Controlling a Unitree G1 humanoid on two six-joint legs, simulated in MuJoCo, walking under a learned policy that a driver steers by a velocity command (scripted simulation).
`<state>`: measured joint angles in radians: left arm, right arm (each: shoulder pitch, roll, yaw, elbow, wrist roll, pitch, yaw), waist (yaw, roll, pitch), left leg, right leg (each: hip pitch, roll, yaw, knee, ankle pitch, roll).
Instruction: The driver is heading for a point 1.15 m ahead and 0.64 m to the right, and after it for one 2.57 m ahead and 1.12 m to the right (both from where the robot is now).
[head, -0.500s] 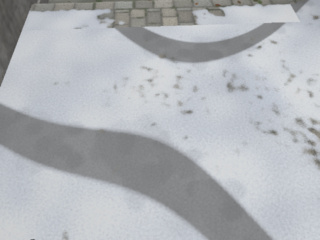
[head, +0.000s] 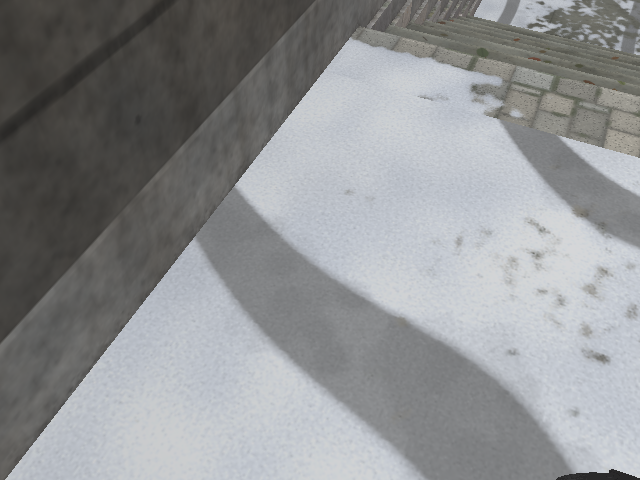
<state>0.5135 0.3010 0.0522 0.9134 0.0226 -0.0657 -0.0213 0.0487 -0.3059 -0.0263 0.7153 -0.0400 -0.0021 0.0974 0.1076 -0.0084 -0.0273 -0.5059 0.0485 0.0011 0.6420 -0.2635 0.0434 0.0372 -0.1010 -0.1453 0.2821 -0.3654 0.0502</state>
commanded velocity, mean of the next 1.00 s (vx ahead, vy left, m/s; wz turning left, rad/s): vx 0.86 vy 0.00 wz -0.80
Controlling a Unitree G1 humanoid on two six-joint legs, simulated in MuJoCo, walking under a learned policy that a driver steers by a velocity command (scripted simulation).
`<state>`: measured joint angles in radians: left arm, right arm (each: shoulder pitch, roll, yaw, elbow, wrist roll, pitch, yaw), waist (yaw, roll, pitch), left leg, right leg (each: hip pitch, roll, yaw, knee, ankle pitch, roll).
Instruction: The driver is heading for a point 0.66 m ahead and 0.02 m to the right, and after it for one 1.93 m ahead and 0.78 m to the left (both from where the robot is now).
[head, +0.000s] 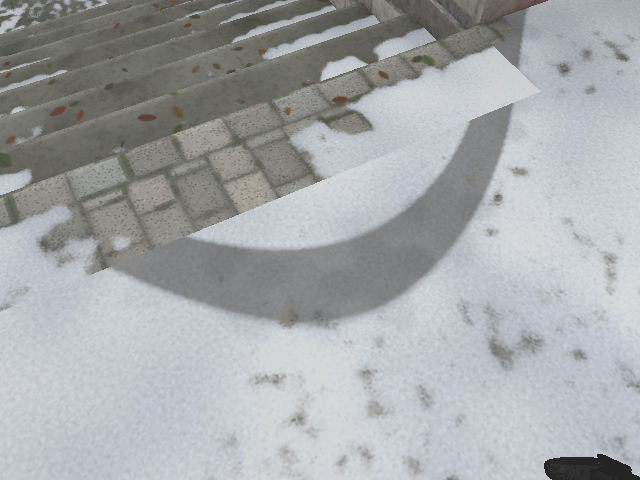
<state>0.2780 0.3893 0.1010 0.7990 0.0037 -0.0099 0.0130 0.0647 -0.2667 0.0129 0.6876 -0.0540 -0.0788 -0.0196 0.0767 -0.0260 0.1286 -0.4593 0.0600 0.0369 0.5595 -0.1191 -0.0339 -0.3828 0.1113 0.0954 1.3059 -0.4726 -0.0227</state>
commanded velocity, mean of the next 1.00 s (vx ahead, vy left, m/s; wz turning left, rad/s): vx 0.08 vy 0.00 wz -0.54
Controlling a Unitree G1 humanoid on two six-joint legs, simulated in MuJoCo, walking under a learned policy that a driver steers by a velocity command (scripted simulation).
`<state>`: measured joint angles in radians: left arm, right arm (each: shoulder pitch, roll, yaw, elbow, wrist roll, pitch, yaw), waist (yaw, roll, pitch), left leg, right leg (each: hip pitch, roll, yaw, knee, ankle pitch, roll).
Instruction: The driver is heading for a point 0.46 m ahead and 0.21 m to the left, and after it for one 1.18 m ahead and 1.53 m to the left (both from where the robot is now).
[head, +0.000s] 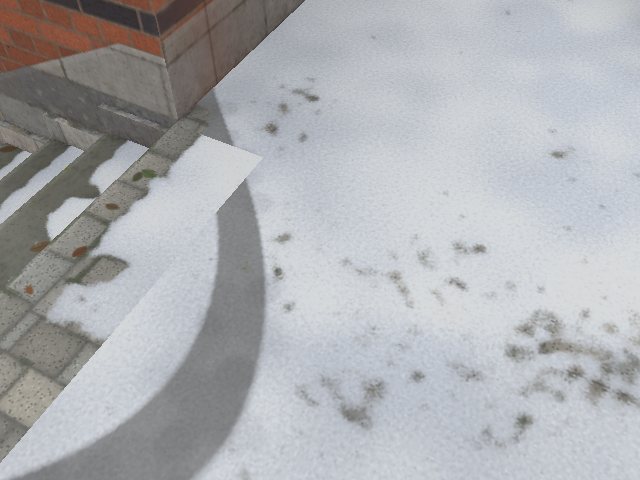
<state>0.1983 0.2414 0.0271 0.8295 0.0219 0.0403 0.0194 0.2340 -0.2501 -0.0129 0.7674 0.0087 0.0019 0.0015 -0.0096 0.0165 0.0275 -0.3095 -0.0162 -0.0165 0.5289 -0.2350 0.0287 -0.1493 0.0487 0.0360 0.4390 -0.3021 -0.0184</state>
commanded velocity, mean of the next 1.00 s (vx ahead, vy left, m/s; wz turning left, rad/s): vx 0.51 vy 0.00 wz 0.76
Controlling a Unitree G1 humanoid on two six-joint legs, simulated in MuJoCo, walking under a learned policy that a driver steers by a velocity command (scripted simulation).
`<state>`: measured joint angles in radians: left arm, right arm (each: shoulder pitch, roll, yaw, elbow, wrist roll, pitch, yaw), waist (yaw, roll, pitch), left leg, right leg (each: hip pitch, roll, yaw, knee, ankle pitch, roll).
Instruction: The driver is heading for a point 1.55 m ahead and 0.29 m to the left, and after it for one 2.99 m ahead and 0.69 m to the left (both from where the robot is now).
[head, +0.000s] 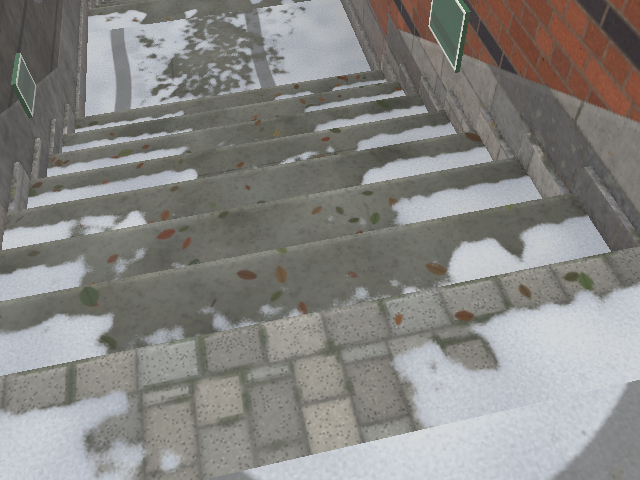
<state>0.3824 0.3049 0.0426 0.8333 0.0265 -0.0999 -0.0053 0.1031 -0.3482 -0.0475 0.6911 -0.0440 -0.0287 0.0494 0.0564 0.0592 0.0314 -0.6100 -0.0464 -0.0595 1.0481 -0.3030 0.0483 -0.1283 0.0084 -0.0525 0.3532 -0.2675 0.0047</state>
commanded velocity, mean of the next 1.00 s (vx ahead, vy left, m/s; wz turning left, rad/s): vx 0.11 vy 0.00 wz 0.09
